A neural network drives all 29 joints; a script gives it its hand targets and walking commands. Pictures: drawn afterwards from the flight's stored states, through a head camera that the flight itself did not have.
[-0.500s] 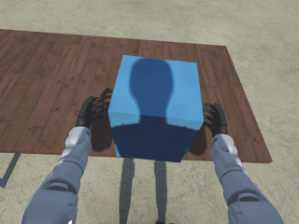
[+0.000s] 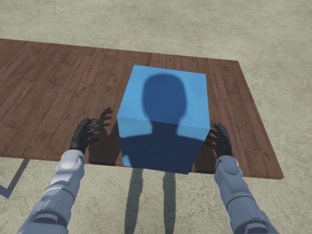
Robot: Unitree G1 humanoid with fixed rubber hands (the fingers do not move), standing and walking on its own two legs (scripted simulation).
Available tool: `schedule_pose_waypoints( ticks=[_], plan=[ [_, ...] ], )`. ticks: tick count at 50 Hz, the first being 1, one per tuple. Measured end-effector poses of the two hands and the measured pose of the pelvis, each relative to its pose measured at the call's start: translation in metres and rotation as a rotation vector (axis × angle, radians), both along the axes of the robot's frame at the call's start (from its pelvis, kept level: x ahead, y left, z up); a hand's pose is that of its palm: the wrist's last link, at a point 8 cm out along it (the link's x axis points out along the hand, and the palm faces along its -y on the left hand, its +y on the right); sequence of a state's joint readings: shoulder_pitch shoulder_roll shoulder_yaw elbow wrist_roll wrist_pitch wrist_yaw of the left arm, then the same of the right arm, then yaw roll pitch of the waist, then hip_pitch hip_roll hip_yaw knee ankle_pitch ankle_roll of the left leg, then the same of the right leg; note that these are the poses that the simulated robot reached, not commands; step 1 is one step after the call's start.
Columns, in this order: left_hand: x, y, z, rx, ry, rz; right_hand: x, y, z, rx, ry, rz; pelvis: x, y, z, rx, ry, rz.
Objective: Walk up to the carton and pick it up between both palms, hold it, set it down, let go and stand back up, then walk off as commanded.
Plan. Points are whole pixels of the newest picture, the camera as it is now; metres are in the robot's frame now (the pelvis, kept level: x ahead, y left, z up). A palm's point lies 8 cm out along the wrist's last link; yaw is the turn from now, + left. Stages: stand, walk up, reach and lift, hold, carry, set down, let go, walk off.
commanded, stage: set down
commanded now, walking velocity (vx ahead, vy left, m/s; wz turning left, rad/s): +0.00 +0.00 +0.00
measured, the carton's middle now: (162, 122) +0.42 -0.03 +0.02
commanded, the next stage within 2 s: none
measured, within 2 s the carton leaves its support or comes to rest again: neither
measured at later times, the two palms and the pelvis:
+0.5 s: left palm (72, 171) +0.28 +0.22 -0.01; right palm (228, 175) +0.25 -0.19 +0.01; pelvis +0.02 +0.00 +0.01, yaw +0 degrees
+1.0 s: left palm (62, 200) +0.21 +0.23 -0.01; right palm (235, 205) +0.18 -0.19 -0.01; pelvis +0.04 +0.02 +0.01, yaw -2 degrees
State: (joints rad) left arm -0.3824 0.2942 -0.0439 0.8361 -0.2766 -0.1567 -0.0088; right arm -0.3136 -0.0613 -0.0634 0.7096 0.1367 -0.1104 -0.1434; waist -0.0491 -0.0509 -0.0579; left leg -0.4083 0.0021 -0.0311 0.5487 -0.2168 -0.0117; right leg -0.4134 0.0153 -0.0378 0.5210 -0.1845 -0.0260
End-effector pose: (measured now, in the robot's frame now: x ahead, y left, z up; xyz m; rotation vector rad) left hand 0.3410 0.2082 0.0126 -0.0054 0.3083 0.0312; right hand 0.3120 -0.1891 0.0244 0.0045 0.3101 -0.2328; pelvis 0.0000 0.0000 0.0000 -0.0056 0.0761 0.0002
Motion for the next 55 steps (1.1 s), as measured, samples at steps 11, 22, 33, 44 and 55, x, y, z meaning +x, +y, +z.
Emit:
schedule_pose_waypoints(
  ticks=[11, 22, 33, 44, 55],
  plan=[
    [-0.033, 0.006, -0.01, -0.011, 0.034, -0.011, -0.032, -0.002, -0.014, 0.026, 0.019, -0.031, 0.012, 0.0, 0.006, -0.002, -0.057, 0.002],
    [-0.058, 0.008, -0.018, -0.022, 0.052, -0.02, -0.056, -0.004, -0.018, 0.017, 0.033, -0.018, 0.022, 0.002, 0.008, 0.001, -0.079, -0.006],
    [-0.075, 0.01, -0.015, 0.002, 0.067, -0.05, -0.075, -0.002, -0.02, 0.019, 0.046, -0.026, 0.032, 0.007, 0.01, -0.002, -0.108, -0.013],
    [-0.112, 0.018, -0.021, 0.028, 0.119, -0.047, -0.114, -0.003, -0.026, 0.012, 0.089, -0.045, 0.039, 0.013, 0.011, -0.006, -0.139, -0.032],
    [-0.14, 0.016, -0.034, 0.037, 0.173, -0.029, -0.133, -0.005, -0.034, -0.016, 0.132, -0.034, 0.036, 0.018, 0.01, -0.01, -0.171, -0.046]
  ],
)
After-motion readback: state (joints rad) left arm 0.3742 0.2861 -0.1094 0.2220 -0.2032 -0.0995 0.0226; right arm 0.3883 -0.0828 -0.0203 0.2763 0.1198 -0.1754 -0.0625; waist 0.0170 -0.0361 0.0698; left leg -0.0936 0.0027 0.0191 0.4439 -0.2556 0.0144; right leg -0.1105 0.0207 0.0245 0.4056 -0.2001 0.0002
